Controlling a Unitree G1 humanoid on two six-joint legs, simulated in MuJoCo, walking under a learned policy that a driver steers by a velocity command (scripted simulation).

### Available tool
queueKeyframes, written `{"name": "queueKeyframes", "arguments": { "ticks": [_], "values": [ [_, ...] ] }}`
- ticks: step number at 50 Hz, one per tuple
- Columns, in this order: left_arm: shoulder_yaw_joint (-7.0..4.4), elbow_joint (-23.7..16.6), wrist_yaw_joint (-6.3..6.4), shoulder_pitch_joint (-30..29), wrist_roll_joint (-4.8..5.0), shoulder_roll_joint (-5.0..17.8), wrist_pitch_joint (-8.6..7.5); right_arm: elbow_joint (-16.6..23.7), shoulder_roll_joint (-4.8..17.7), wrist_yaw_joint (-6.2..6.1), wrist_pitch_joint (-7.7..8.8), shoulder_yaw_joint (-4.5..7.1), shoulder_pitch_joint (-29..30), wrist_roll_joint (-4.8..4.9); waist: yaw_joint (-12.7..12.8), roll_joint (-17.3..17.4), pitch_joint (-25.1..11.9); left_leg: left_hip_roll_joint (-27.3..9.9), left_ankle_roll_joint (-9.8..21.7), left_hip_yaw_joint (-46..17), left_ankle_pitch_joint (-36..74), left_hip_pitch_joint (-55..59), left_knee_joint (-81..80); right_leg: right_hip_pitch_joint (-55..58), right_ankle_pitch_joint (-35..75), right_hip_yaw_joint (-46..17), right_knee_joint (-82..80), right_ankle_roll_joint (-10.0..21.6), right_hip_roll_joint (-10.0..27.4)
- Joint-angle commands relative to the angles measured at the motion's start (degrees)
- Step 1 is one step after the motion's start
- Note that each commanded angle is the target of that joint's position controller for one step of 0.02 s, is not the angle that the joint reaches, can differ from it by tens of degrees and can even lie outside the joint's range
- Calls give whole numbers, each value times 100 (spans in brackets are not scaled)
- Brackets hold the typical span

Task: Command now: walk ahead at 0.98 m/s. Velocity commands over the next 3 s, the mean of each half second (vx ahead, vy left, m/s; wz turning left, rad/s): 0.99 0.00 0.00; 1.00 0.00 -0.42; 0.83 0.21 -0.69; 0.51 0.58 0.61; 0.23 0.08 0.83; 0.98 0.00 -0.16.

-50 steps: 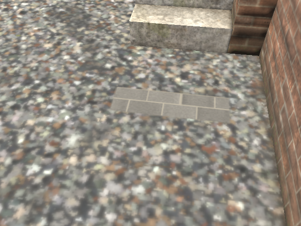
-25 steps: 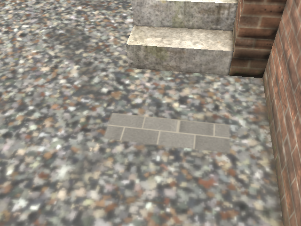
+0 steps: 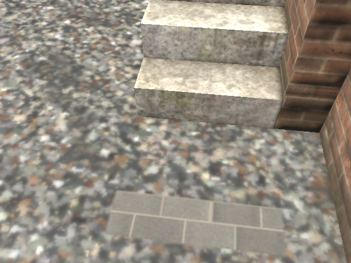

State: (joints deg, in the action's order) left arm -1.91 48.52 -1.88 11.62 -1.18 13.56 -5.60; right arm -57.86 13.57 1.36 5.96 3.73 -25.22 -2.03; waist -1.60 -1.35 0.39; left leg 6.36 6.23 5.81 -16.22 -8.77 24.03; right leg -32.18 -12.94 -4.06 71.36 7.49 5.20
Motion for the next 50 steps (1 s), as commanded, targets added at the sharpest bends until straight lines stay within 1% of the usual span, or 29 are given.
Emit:
{"name": "queueKeyframes", "arguments": {
  "ticks": [1,4,7,10,12,13,14,15,16,17,18,19,20,22,26,28,31,33,34,35,36,37,38,39,40,42,44,49,50],
  "values": [
    [107,-502,-123,-258,-149,157,118,160,393,-18,217,-6,42,126,315,253,836,-1399,355,-1517,817,-373,-1987,-1034,548,237,-577,-234,316],
    [266,-819,-175,-1163,-97,102,16,88,415,3,283,-44,-201,185,134,290,1057,-942,224,-751,2876,-506,-2145,-513,1665,917,-2431,-313,31],
    [338,-916,-177,-1716,11,177,-10,-89,671,-71,320,-40,-614,254,-83,377,950,-1150,106,-544,4824,325,-2478,210,2507,1326,-3643,-143,-393],
    [207,-734,-66,-1174,-53,630,-5,-45,1134,-214,221,28,-447,125,301,843,214,-1474,-76,-425,7606,1665,-1345,844,1950,1340,-4006,24,-930],
    [-12,-185,90,573,6,1080,16,-11,1278,-316,28,71,-81,-75,1163,936,-714,-1626,-111,-440,8071,1704,935,2475,1370,1093,-4050,160,-1079],
    [-124,176,200,1725,-18,1205,51,32,1299,-339,-47,92,278,-108,1783,877,-1049,-1433,-45,-354,7254,1185,2668,3467,1116,864,-4365,322,-753],
    [-231,308,303,2314,-105,1518,100,128,701,-281,-19,-3,269,-168,1657,-129,-1480,-752,62,-447,2583,-281,5127,4690,170,-319,-3569,495,371],
    [-257,227,217,1822,-235,1613,109,318,88,-130,96,-156,-963,331,543,-2048,-2427,89,-76,-1194,-1378,-2528,6916,6198,-873,-3869,-4691,1447,1772],
    [-261,173,132,1235,-108,1096,111,388,628,-196,131,-120,-181,251,691,-753,-1691,-458,162,-1322,-509,-3098,6591,5477,-1880,-3751,-5510,1225,1365],
    [-159,206,118,890,-77,653,60,542,777,-172,131,-92,561,220,631,-55,-637,-679,166,-1178,61,-3234,6189,4413,-1611,-2823,-5739,1049,1180],
    [-112,305,105,784,-120,419,14,591,628,-138,112,-127,778,152,429,511,-136,-860,152,-1182,241,-3023,5785,3532,-1051,-2246,-5908,887,988],
    [-61,431,179,822,-83,360,-41,670,467,-65,31,-172,921,7,236,626,189,-1011,61,-1282,322,-2774,5331,2846,-716,-1715,-6010,624,656],
    [-26,575,239,920,-25,339,-100,733,293,32,-80,-236,784,-70,22,307,276,-1080,-71,-1249,356,-2533,5002,2397,-759,-1430,-6188,553,547],
    [-10,751,225,1062,115,441,-245,956,178,110,-187,-314,1084,-91,-104,159,584,-1277,-253,-1153,428,-2739,4507,1980,-383,-1080,-6466,525,439],
    [-16,718,23,1241,143,598,-319,1573,319,217,-114,-396,2515,-77,133,240,1051,-1314,-307,-382,1940,-2525,2218,1490,1651,4,-6960,390,-6],
    [-42,794,54,1546,262,812,-392,1702,188,247,-83,-488,2903,33,302,99,1013,-1110,-176,-63,2668,-1916,1290,1671,2779,170,-7207,282,78],
    [-74,915,79,1857,148,965,-334,1789,469,209,-57,-443,3150,29,417,-57,721,-780,38,142,2797,-1840,591,3126,4511,383,-6929,69,189],
    [-121,908,162,1827,67,1227,-251,1724,762,83,-19,-324,2579,-29,15,-364,-31,-411,141,65,2086,-1004,628,3732,6436,248,-5680,-12,375],
    [-161,897,213,1712,4,1398,-180,1492,993,-23,-4,-217,1683,-19,-444,-529,-570,-315,204,-104,1520,-120,697,3711,6760,147,-4554,-1,424],
    [-184,833,247,1394,-10,1451,-127,1146,1171,-133,2,-116,541,-32,-1043,-498,-991,-544,222,-297,1291,1011,546,3143,5951,148,-3104,-7,283],
    [-79,667,234,1438,-51,942,-142,986,1669,-257,-8,43,-368,-164,-1190,-8,-1652,-1751,259,-1470,-43,2244,792,2051,3943,259,-1230,50,-25],
    [116,568,170,2420,389,-3,-153,986,1857,-198,-6,145,-293,-303,-391,2002,-2782,-3480,1056,-4584,-852,3945,34,-61,-1054,249,1423,-209,-938],
    [-4,535,253,1860,302,713,-131,1062,1445,-82,-43,150,144,-166,-445,826,-2371,-3099,833,-4623,-1585,3337,-618,-636,-637,-67,1513,10,-560],
    [-45,392,242,1050,263,784,-108,1088,984,-71,32,36,699,-134,-385,352,-1247,-2840,614,-3530,-987,2274,-802,-760,-54,-83,1025,4,-284],
    [-19,332,208,856,250,635,-71,1001,746,-55,83,-5,879,-151,-209,13,-642,-2695,487,-2807,156,1414,-1021,-593,65,-19,717,3,-100],
    [4,252,114,810,106,355,139,732,470,-67,182,-107,697,-72,121,192,-154,-2347,205,-1621,1424,422,-1192,-169,-5,8,509,-100,98],
    [63,94,100,836,57,19,337,720,554,-36,305,-113,889,46,421,390,-35,-2247,65,-773,2746,55,-1248,-127,-27,206,445,-205,125],
    [97,-524,-3,-474,54,169,326,873,776,-32,495,-123,1523,215,533,603,356,-1401,-420,1031,4115,-655,-1440,711,1537,971,-2325,-266,-237],
    [73,-394,59,65,7,212,378,845,981,-65,475,-103,1430,164,759,932,-223,-1628,-407,1067,6228,-149,-777,1256,1167,1373,-1833,-137,-555]
  ]
}}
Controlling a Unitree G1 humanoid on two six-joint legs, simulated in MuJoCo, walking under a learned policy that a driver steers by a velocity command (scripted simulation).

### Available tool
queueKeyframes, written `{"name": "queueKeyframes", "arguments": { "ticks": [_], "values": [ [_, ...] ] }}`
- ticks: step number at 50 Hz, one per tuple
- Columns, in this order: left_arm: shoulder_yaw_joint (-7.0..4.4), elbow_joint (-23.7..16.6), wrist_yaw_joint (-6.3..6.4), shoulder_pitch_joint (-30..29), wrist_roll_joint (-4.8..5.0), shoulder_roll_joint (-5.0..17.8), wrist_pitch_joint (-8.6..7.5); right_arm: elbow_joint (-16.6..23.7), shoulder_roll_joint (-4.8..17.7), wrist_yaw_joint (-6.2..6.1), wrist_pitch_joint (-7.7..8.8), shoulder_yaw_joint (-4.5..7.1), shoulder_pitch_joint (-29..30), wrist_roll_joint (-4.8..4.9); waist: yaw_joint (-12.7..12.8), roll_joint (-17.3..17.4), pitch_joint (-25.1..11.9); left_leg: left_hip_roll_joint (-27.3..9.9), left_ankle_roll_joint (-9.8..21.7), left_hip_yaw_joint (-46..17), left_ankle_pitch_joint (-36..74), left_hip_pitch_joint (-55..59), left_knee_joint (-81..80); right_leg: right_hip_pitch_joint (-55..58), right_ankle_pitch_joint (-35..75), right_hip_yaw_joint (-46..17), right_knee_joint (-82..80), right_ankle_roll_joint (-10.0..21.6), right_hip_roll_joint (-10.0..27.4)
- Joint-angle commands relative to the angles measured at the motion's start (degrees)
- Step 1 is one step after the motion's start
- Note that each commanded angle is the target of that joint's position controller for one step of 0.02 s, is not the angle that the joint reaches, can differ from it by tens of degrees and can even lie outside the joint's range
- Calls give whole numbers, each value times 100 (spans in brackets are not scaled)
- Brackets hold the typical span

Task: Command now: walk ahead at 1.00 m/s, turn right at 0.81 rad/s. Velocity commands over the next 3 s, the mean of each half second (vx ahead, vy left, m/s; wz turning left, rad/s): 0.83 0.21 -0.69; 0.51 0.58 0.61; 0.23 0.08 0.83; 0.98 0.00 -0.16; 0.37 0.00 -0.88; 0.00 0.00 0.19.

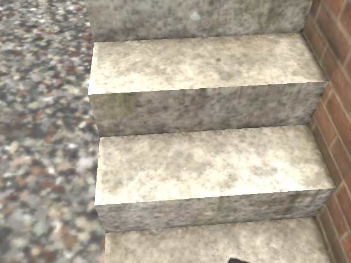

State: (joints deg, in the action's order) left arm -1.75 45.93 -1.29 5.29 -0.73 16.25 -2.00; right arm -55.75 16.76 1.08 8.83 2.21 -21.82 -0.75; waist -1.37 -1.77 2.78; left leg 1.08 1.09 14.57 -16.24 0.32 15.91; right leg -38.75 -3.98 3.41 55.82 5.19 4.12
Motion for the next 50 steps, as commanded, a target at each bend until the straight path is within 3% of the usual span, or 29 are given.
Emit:
{"name": "queueKeyframes", "arguments": {
  "ticks": [1,4,5,6,7,8,12,14,16,19,20,21,22,24,25,26,29,30,31,33,34,36,37,39,43,44,45,47,50],
  "values": [
    [19,-6,113,1356,-31,57,83,797,773,-83,148,56,1429,-18,1108,1273,-1004,-1427,147,131,8206,-649,706,2138,-251,649,434,325,-432],
    [-327,93,235,2426,-15,896,44,1308,775,-88,-60,41,2365,133,1825,624,-1516,-1511,284,-21,8306,-1049,3215,3662,426,692,-822,721,-703],
    [-386,291,179,3175,-86,862,-26,1297,777,4,-241,25,2749,314,2381,230,-1293,-1107,321,148,6588,-1750,5491,4420,1322,645,-2746,925,-741],
    [-442,537,121,3308,-31,833,4,1254,338,149,-313,-89,3126,70,2477,-1506,81,104,254,128,40,-3987,8769,4699,1932,6,-3878,1297,-621],
    [-342,414,92,2404,-170,1097,-78,1875,-288,29,-167,-305,2217,-200,753,-1610,437,147,-15,-761,-783,-5985,10370,4764,5773,-1838,-2314,1591,70],
    [-273,267,151,2479,-205,797,-85,2207,-477,39,-117,-393,2143,-387,673,-642,-576,-33,-104,-1534,-713,-6441,10677,5295,4731,-2667,-2680,1854,398],
    [-238,148,527,1960,-249,814,-169,3769,-530,-21,-283,-616,3785,-582,188,108,384,-283,-9,-2148,-2544,-8504,11959,3418,-706,-4031,-4556,1716,1106],
    [-155,-10,515,1503,-335,706,-305,4023,-717,-210,-405,-710,3767,-482,-106,1067,893,-303,29,-1386,-1514,-7413,10087,1715,1996,-2952,-4296,571,537],
    [-363,-172,694,1761,-196,1037,-236,4237,-886,-60,-786,-615,3651,-551,76,878,-417,-139,362,-973,-1020,-5594,9441,2166,6074,-2668,-4835,229,847],
    [-782,-856,991,527,195,1443,-306,3829,-518,-65,-1190,-377,1845,-248,-974,-620,-1891,194,788,-1152,-1935,-2823,6723,3023,12307,-921,-3127,-514,770],
    [-980,-902,1058,1180,1087,2309,-104,3839,669,-35,-1100,104,2143,725,-1743,688,-2493,-13,1086,-1694,-1899,-1589,4565,2932,12488,-1386,-453,-1305,242],
    [-1115,-1149,959,364,888,2627,-44,3468,1312,11,-1005,107,823,692,-2818,3025,-3124,-682,1796,-2964,-502,276,1689,1255,5267,-1112,4046,-1401,-1217],
    [-999,-1273,906,1022,87,1705,-125,3158,636,257,-812,-101,2154,102,-1502,4242,-4080,-1829,2682,-5731,1043,1751,1335,-1303,-3266,-1960,8101,-1318,-2137],
    [-239,-2118,920,451,-131,-397,-348,2011,-341,282,-727,-178,1627,120,-727,1570,-1851,-1255,1732,-4504,1985,522,2312,-3143,-3505,-1150,7830,-510,-1706],
    [-83,-1990,912,448,-227,-715,-671,1524,-521,356,-683,-89,1245,238,-567,439,-1498,-843,1374,-3592,2448,136,1999,-2791,-3356,-877,7148,-540,-1561],
    [30,-2055,806,39,-565,-754,-406,1395,-392,-96,-619,-59,505,169,-131,189,-1221,-94,685,-1947,2281,-639,1828,-1749,-3322,-1635,5112,-322,-859],
    [-87,-1543,844,808,-114,73,134,2132,-447,-38,-544,-8,2265,-478,456,-61,-569,-16,1630,-2037,3571,-2921,421,374,-2799,309,3017,-1020,-1028],
    [-152,-1483,936,713,-34,215,242,2167,-368,101,-450,0,2339,-421,251,548,-840,-374,1944,-2413,4678,-3253,-9,970,-2684,292,3840,-991,-920],
    [-211,-1559,916,1085,626,369,-141,2129,-542,381,-617,-60,2774,238,665,471,-463,-497,1988,-3193,4803,-3673,1019,1032,-2730,0,3473,-1287,-606],
    [-133,-921,895,2996,524,404,-466,2439,277,484,-658,45,2901,218,1809,-748,-1426,722,976,-1896,5422,-4282,2973,4998,175,23,-1913,-799,-449],
    [-378,-86,1157,3203,-91,422,-12,2803,495,366,-640,375,2760,-204,1592,-1742,-1512,1013,486,-1348,-518,-4669,5130,6263,3099,-786,-4112,-899,63],
    [-284,-259,1245,1738,-357,682,156,2800,-265,226,-678,200,1360,-130,272,-1043,186,894,260,-1997,-2297,-5534,11436,4984,4952,-282,-4811,-740,700],
    [-190,-488,1248,1575,-455,839,128,3110,-403,169,-767,158,698,-11,-261,-455,-650,921,-184,-2112,-3456,-6972,13458,6215,9864,-906,-2161,-405,2062],
    [-424,-218,1311,1990,-573,1080,151,3348,-381,165,-988,64,1302,-246,-128,771,-792,1117,-3,-2260,-3011,-8956,14675,6858,7928,-808,-2403,180,2257],
    [-488,-413,1007,-124,-467,1332,180,4192,-5,332,-1454,53,2127,-261,-1264,243,692,-10,208,-1922,-2069,-5849,10185,1974,5457,1162,-4463,-217,2027],
    [-442,-552,1109,-503,500,1807,163,4088,1019,425,-1563,455,1813,584,-2323,524,935,196,651,-1362,-745,-3434,7447,425,5820,2197,-4492,-780,545],
    [-696,-682,1025,-1163,-179,1861,130,3560,-147,340,-1818,-69,411,-20,-2016,-742,-336,194,552,-990,-1575,-2200,6272,1389,8408,1576,-3981,-33,1381],
    [-791,-552,986,-413,47,2176,56,3050,221,267,-2084,54,-693,-52,-1853,-956,-1555,359,694,-419,-2064,-1563,6278,3234,12284,1099,-2338,367,2139],
    [-560,-565,582,505,-8,867,385,3319,611,283,-1731,262,1400,-91,-686,1262,-2325,407,2123,-3894,-2089,-525,2736,1245,-213,-221,2487,-129,-448]
  ]
}}
Over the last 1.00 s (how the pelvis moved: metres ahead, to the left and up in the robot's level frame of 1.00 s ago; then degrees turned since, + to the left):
0.96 0.02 0.01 -12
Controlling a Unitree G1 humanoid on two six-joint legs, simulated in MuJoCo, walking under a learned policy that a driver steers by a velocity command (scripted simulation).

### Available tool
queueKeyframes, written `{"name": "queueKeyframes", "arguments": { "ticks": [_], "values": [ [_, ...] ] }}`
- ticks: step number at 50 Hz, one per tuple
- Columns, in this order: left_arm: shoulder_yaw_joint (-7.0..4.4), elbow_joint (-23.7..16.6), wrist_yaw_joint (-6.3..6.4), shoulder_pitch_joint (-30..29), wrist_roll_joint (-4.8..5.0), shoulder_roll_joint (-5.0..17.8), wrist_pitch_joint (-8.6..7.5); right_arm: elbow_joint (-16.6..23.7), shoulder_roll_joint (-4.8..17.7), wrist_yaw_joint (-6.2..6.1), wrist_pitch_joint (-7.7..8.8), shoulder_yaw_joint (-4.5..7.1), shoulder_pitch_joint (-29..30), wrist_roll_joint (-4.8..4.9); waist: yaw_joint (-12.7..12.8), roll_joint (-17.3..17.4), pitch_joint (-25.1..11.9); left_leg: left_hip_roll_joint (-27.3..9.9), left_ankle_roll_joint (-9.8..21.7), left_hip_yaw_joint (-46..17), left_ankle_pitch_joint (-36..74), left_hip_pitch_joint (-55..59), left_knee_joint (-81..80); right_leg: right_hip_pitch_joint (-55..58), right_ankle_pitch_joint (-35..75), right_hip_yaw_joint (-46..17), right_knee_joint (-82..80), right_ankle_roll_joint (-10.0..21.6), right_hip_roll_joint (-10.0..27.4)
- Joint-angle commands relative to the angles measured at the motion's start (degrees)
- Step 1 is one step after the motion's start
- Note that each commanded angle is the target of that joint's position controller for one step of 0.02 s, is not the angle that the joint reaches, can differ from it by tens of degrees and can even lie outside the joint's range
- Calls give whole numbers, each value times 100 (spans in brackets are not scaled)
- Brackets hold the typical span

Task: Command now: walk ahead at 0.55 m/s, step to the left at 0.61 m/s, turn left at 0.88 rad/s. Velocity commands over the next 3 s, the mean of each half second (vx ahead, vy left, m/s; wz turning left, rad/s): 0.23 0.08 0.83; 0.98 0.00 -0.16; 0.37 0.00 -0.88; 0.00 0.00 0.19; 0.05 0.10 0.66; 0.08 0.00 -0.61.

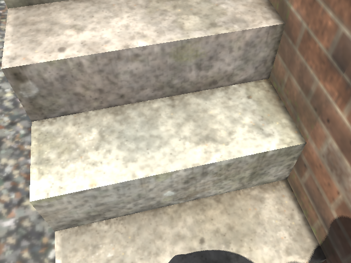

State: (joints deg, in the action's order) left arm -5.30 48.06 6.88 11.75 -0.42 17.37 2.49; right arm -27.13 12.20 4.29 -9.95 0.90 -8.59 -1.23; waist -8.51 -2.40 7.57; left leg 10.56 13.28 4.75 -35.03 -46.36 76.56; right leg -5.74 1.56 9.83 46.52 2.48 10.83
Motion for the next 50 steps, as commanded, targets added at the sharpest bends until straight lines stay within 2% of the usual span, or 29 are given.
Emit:
{"name": "queueKeyframes", "arguments": {
  "ticks": [1,4,5,6,7,8,9,10,11,14,16,18,19,20,22,24,26,28,30,31,33,34,35,38,43,46,47,49,50],
  "values": [
    [89,-868,-342,-203,-26,-43,47,554,991,140,412,353,606,-124,266,1615,-2322,-781,1057,-3241,-266,3339,-4123,-2846,-1715,-1049,5491,17,-1605],
    [70,-1380,-268,-593,-178,-129,142,457,804,-31,676,273,414,-84,324,1225,-833,-1022,353,-3926,-327,1110,-4948,-3272,-1979,-1420,6755,-59,-1607],
    [251,-2058,-408,-1263,-508,-262,-24,-456,738,-411,869,283,-539,92,672,-120,-456,-883,-754,-4256,-50,1375,-5063,-4106,-1265,-1756,6570,-149,-1371],
    [128,-986,-658,-52,294,377,-142,-345,-169,-117,957,-338,-946,-332,224,-702,-1041,-1292,-635,-4441,3990,2247,-3890,-5803,80,-3427,6055,-522,-1534],
    [40,-1047,-634,-337,381,568,-127,-604,280,-99,886,-209,-1612,-520,-118,-499,-1323,-1632,-1145,-4365,5804,3412,-4285,-6079,166,-3337,5636,-642,-1619],
    [143,-1563,-562,-1634,297,378,-250,-1031,304,-132,868,-216,-2599,-478,-493,-33,-1029,-1119,-1801,-3607,4394,3879,-4676,-6633,-336,-2486,6064,-379,-1681],
    [226,-1636,-642,-1032,-16,44,-364,-871,692,-142,883,-184,-2022,-300,371,1137,-1166,-1280,-1129,-4053,3782,3422,-4754,-6709,-667,-2710,6452,-266,-1642],
    [354,-1768,-647,-1113,-35,-106,-381,-958,668,-111,1001,-190,-2081,-334,513,1000,-1102,-1303,-755,-3870,4117,3348,-4755,-6909,-1466,-2300,6868,-345,-1715],
    [338,-1700,-648,-601,-52,108,-303,-620,1046,-106,1053,-51,-1054,-176,807,1159,-1472,-1412,-332,-4318,2015,2646,-5219,-6502,-1338,-2234,7353,-571,-1710],
    [294,-1750,-777,-857,59,307,-419,-402,852,-108,1404,-148,-629,-209,1122,595,-851,-819,-1164,-3822,141,1052,-5150,-5651,-1028,-1943,7902,-792,-1507],
    [477,-1899,-872,-924,-156,-113,-479,-608,885,-151,1461,-179,-873,-104,1127,960,-805,-773,-1009,-3674,-372,706,-4975,-5776,-983,-1598,7938,-754,-1430],
    [461,-1966,-986,-924,-112,-93,-326,-512,1031,-180,1505,-183,-861,-59,978,1095,-1023,-853,-899,-3799,-219,1091,-4978,-5847,-991,-1521,7878,-921,-1429],
    [557,-1846,-634,-1469,-445,-950,-101,-896,994,-497,1472,276,-1014,116,658,-434,-806,-800,-1138,-3986,-553,1569,-5291,-5816,-479,-746,6782,-507,-1609],
    [607,-2027,-514,-1623,-509,-989,-17,-900,1034,-584,1451,262,-1161,8,522,134,-746,-819,-1122,-4337,-533,1875,-5433,-5838,-384,-837,6299,-480,-1635],
    [467,-1871,-517,-1239,-474,-635,23,-874,942,-642,1324,365,-1055,71,545,1276,-1235,-911,-1083,-4438,-106,3056,-5611,-5774,-505,-998,5787,-403,-1729],
    [303,-1513,-556,-974,-223,-167,-88,-782,1017,-794,1219,493,-941,89,599,1881,-1554,-1395,-762,-4626,680,4026,-5616,-5750,-812,-1373,5598,-396,-1665],
    [341,-1467,-583,-1166,-130,-234,-308,-722,599,-798,1178,432,-480,125,810,2227,-1908,-1329,-225,-3961,1035,3341,-5658,-4499,-1222,-1285,5155,-309,-1784],
    [318,-1496,-588,-841,4,137,-364,-602,697,-740,1005,449,-100,178,1140,2089,-1557,-1036,-527,-2950,1021,2330,-6001,-2195,-2565,-1174,827,-122,-1270],
    [197,-1373,-549,-853,266,106,-343,-617,427,-820,919,414,-496,-40,743,2386,-1139,-1253,-209,-3585,1509,2678,-6222,-1510,-2634,-1095,-1362,189,-842],
    [198,-1238,-531,-534,355,87,-436,-714,519,-822,899,491,-940,-127,633,2228,-1331,-1204,-278,-3759,1130,2871,-5564,-880,-1366,-1337,-2447,404,-559],
    [261,-903,-595,-189,-160,-11,-732,-471,98,-399,1023,427,-585,83,827,224,-1567,-200,-807,-2394,939,1382,-2676,418,-1163,-1912,-2063,316,-330],
    [116,-1015,-660,-302,-219,540,-795,-174,-122,-224,1176,373,-507,158,670,-1266,-1406,160,-1134,-1860,1225,-497,-1354,1121,-1775,-3766,-2321,753,709],
    [-15,-1079,-720,-571,-101,757,-827,-134,160,-243,1224,381,-178,24,836,-1417,-1339,-210,-1257,-1528,1849,-1429,101,648,-3954,-5266,-3177,1036,1138],
    [179,-894,-693,-217,86,-4,-875,-279,241,-248,1259,240,541,-324,828,90,-919,-709,-1342,-1073,2494,-2084,2615,184,-3087,-3508,-2598,1126,83],
    [150,-167,-556,1447,29,-117,-1098,23,-350,-149,1160,-81,1566,-538,1178,-342,-489,-1191,-1115,-358,2020,-3733,4472,868,-2609,-3752,-2856,1269,-257],
    [90,134,-397,1905,21,-111,-1279,422,-639,-134,1167,-169,2244,-543,1391,-798,-184,-1270,-1052,-254,1002,-5133,5797,1216,-1223,-3995,-2993,1390,-98],
    [114,213,-352,2018,-15,-212,-1257,468,-736,-91,1191,-231,2400,-464,1381,-166,84,-1275,-1019,-89,907,-5254,5483,1100,550,-3683,-2823,1106,-129],
    [30,308,-302,1772,87,-240,-1165,984,-801,-19,1282,-338,2894,-379,1294,-797,29,-1388,-856,-146,277,-3916,3463,-41,-44,-3335,-3839,1351,-496],
    [14,156,-259,1653,112,-149,-1058,997,-562,58,1216,-353,3049,-327,1400,-452,-91,-1252,-931,546,533,-2608,1996,-499,936,-2962,-4807,1449,-487]
  ]
}}
Over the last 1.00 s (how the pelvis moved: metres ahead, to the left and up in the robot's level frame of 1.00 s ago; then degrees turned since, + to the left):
0.52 -0.02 0.25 -2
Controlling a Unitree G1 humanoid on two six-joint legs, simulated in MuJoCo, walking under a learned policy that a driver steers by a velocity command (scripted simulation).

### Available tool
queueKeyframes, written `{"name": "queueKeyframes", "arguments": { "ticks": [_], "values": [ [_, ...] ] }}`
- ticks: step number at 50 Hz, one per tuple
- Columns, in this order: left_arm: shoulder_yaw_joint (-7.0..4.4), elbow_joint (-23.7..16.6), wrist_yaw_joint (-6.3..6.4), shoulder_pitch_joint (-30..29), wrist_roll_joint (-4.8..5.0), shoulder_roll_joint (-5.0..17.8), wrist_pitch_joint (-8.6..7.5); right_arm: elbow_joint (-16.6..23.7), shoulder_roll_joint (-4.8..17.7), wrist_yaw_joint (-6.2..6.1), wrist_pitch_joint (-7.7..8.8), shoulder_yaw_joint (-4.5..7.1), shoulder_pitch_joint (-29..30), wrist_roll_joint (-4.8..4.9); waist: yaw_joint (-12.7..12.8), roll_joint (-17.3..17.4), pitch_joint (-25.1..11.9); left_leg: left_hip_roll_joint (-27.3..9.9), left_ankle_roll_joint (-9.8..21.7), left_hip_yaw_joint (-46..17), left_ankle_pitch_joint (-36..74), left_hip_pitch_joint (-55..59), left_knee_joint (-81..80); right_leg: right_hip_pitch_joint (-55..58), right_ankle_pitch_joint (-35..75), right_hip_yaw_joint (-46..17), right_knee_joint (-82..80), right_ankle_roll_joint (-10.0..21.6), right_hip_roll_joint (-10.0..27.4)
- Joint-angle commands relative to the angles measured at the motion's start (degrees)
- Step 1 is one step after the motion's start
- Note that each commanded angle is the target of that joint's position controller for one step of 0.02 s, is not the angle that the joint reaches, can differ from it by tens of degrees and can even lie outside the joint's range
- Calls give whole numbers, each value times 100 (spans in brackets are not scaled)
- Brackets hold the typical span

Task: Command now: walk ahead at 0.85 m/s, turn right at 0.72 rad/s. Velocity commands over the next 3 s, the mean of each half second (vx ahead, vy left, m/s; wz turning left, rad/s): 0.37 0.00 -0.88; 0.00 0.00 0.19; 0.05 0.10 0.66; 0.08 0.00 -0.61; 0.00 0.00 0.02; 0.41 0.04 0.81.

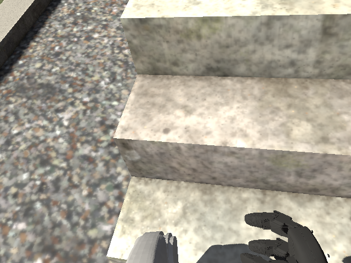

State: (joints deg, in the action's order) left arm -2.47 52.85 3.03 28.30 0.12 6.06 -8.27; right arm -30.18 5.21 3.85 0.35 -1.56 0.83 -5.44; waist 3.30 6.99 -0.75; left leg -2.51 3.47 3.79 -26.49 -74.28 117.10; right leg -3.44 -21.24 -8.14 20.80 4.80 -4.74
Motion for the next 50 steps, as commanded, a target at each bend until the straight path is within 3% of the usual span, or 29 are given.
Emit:
{"name": "queueKeyframes", "arguments": {
  "ticks": [1,3,4,5,6,7,8,9,10,12,13,17,21,22,24,25,26,28,30,31,32,33,34,35,36,38,41,45,50],
  "values": [
    [-318,-434,185,-225,96,918,150,1378,-109,99,167,-192,2139,214,189,-1618,480,124,290,462,-852,2193,-3626,-1407,4422,-767,-2578,1161,1034],
    [-444,-757,89,-815,38,1500,-93,572,347,-132,149,215,-409,520,-1029,-1922,-1465,901,454,440,192,5504,-4026,-1147,12766,-454,-253,855,1490],
    [-604,-878,-76,-1215,215,1839,-258,414,727,-247,94,384,-1405,610,-1746,-1851,-2229,829,512,75,1010,6035,-5021,-561,13187,-614,926,655,1611],
    [-673,-1012,-243,-1438,284,1933,-343,214,1155,-260,138,529,-1734,473,-1860,-941,-3050,358,743,-529,1102,7298,-6020,-823,11732,-529,2597,336,1228],
    [-131,-334,-1641,120,-918,755,92,-738,1587,-361,-173,323,-3603,697,-1709,1456,-4230,-1219,1862,-3677,4615,9211,-7815,-3392,4755,-767,5100,427,-23],
    [-615,-1273,-707,-1757,10,1359,-174,156,1678,-392,106,823,-1674,248,-1546,455,-3058,-2468,2442,-4788,4214,7659,-8236,-3328,1196,-54,9185,-390,-391],
    [-395,-303,-1439,-13,-255,1585,209,-262,2173,-345,-87,618,-2318,681,-1424,610,-1887,-1989,2495,-6028,3237,5921,-9190,-4733,2288,-1147,11874,-134,-398],
    [-302,-544,-1424,-517,-226,1228,298,-656,1600,-57,-81,453,-1378,697,-713,-297,-879,-1886,2054,-4440,2611,5608,-8923,-6109,1941,-1098,12260,154,-213],
    [-107,-640,-1273,-628,-303,1016,395,-1109,868,38,1,265,-1016,648,-451,-1353,-881,-2093,1940,-3425,3675,5557,-8769,-6327,1587,-764,11894,320,-65],
    [170,-884,-1178,-345,-615,347,522,-1341,205,-179,433,136,124,731,292,-1399,-869,-1747,1161,-1356,4295,5474,-9237,-5723,637,-361,9826,131,804],
    [256,-1036,-1151,-380,-571,175,611,-1403,151,-376,596,197,405,688,495,-1087,-695,-1615,829,-549,3800,5208,-9508,-5556,96,-153,9319,-21,1021],
    [379,-1460,-1266,-1376,-100,471,639,-1745,1330,-773,584,577,-493,-61,76,-351,-732,-1375,856,656,3062,5068,-10076,-5514,106,728,10154,-144,617],
    [540,-1964,-1062,-2129,48,474,688,-2041,2197,-754,572,849,-846,46,108,-257,-521,-2167,1053,557,4691,7369,-10351,-7774,-1378,172,10781,-303,590],
    [501,-2021,-1031,-2069,-98,577,742,-1940,2323,-729,617,880,-758,46,340,-286,-701,-2225,980,759,4999,7393,-10281,-7493,-1024,178,10418,-408,742],
    [450,-1998,-985,-1698,1,713,818,-1533,2824,-722,710,995,-73,-33,705,-293,-991,-2050,722,1258,6033,7339,-10265,-6596,-681,367,9574,-632,716],
    [367,-1842,-947,-1293,10,788,831,-1125,3275,-726,751,1086,1066,55,1289,-402,-987,-1551,321,1865,5726,6755,-10461,-5495,-154,774,7764,-712,734],
    [316,-1753,-945,-1792,112,921,859,-794,3322,-720,775,1112,1491,262,1182,-396,-1157,-1303,185,1822,6047,6111,-10454,-4101,864,1019,5695,-673,841],
    [232,-1527,-811,-1147,303,1037,848,-976,3168,-474,534,1070,1001,485,1394,-242,-1267,-938,256,1680,6647,6682,-8976,-3308,1097,1583,2998,-447,30],
    [210,198,-820,782,90,586,913,-1360,2767,-189,-41,870,408,234,1360,-430,-472,-637,-10,1587,6193,6356,-6569,-1541,4641,1547,-1815,-119,-339],
    [373,938,-794,1392,-248,184,1070,-1672,1794,49,-396,692,-320,-338,858,-1296,-97,-767,-189,1350,750,4334,-4701,-53,6090,395,-1898,89,45],
    [186,734,-810,945,-770,1081,1104,-1971,664,453,-519,398,-2387,-178,-297,-2041,-1122,-489,-269,808,-185,2436,-1128,1031,11509,-72,1392,1021,1191],
    [-8,337,-947,977,-673,1643,793,-2147,813,584,-253,339,-3559,193,-394,-2936,-3204,-278,-509,-1035,-386,2815,-9,1523,12576,-1270,1806,2133,2839],
    [8,81,-1002,526,-557,1134,521,-1585,1130,463,-13,429,-1937,676,202,-2543,-2755,182,-512,-1063,-874,1674,1422,1495,10029,-826,1627,1710,2830],
    [-72,-56,-961,322,-186,899,412,-1203,990,235,210,357,-1149,850,243,-2578,-2193,-68,-528,-915,-987,769,1246,1290,7994,-467,1529,1313,2611],
    [12,-100,-932,211,-262,522,397,-964,759,-26,271,260,-776,986,178,-2071,-1568,-319,-422,-964,-1367,267,1296,1038,7601,-564,1265,1312,2872],
    [19,-271,-895,-784,-477,595,552,-781,390,-281,97,10,-684,1221,-272,-1324,-752,-609,-337,-1418,-1233,509,788,-277,6682,-341,487,1218,3234],
    [-74,-556,-612,-1689,-564,1064,510,-643,416,-158,-274,-144,-1207,1063,-422,-1374,-889,-311,-295,-1256,-811,529,1393,-1196,3659,382,-349,1066,2929],
    [-169,-612,-483,-1753,-709,1423,228,-814,589,80,-411,-29,-1438,723,-311,-1123,-528,-541,-463,-683,1023,758,871,-1786,1837,1216,-804,808,2481],
    [-306,-637,-429,-1197,-742,1471,212,-653,600,-118,-258,-117,-690,666,50,-1140,-442,-837,-362,-973,345,-182,369,-223,1378,1124,-1093,1078,2891]
  ]
}}
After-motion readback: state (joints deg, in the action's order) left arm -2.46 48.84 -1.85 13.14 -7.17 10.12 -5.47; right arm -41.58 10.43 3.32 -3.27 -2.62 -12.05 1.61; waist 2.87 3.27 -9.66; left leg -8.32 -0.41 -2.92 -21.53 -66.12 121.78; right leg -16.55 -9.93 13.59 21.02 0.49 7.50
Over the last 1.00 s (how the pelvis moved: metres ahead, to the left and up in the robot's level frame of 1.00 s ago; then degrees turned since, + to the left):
0.19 -0.07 0.13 14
